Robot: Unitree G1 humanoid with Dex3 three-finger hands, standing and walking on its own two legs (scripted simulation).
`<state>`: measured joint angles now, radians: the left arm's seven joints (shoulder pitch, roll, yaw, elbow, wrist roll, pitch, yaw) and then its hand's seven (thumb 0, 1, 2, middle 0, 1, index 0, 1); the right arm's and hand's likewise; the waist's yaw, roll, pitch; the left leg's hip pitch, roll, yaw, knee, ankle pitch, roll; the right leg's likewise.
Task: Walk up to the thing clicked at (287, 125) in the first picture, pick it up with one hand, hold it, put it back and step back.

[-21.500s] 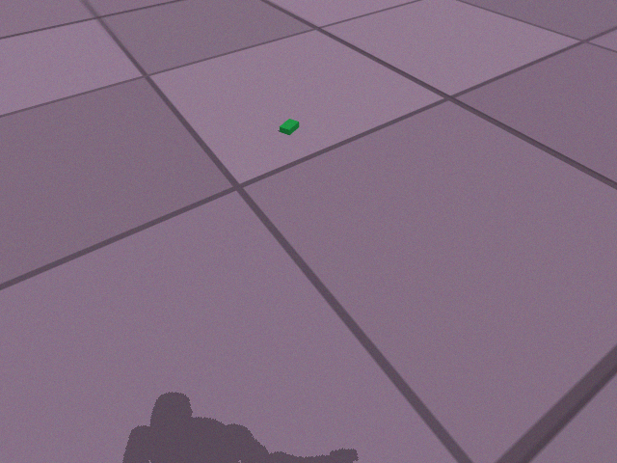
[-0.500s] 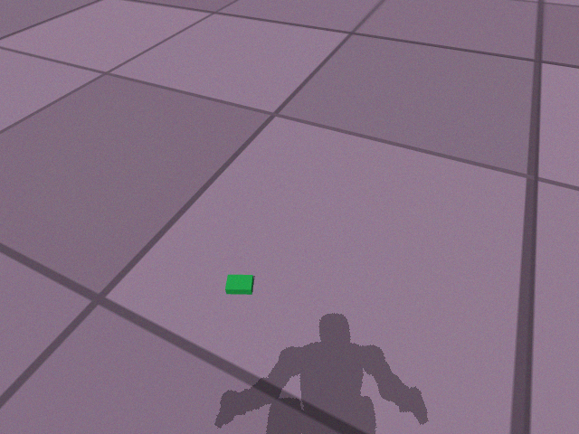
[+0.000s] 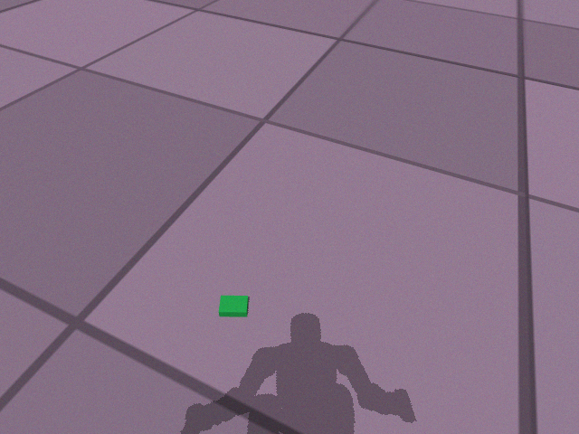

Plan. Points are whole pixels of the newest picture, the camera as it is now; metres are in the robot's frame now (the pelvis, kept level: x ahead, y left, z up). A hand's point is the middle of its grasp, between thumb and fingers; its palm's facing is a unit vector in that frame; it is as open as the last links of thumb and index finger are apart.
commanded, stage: walk up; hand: left
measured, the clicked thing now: (233, 306) +0.73 +0.18 -0.76
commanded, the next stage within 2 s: none
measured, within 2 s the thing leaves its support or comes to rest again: neither
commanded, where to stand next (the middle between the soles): +0.34 -0.04 m, yaw -2 degrees
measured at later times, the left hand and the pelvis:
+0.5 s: hand (158, 361) +0.28 +0.23 -0.12, palm faces -0.05 -0.93 -0.37, open 7.4 cm; pelvis +0.18 -0.03 +0.00, yaw -3 degrees
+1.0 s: hand (150, 350) +0.32 +0.26 -0.18, palm faces -0.06 -0.94 -0.35, open 7.4 cm; pelvis +0.26 +0.00 -0.02, yaw -3 degrees
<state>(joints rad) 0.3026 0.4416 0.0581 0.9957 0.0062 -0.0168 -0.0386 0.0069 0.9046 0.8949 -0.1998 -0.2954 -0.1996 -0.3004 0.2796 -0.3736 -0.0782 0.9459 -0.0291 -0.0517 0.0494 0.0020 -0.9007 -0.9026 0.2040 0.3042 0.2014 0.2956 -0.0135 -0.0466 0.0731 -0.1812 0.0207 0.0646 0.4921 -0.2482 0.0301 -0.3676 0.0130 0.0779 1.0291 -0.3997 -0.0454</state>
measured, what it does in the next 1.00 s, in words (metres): walks ahead: right foot, then left foot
